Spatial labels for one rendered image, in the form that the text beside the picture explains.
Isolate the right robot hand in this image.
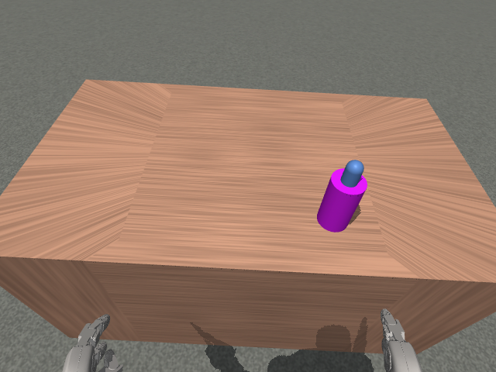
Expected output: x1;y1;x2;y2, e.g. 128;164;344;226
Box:
381;308;422;372

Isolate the left robot hand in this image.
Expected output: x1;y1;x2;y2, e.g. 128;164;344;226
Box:
62;314;123;372

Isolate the bottle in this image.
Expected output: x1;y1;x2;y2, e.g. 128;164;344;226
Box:
317;160;367;233

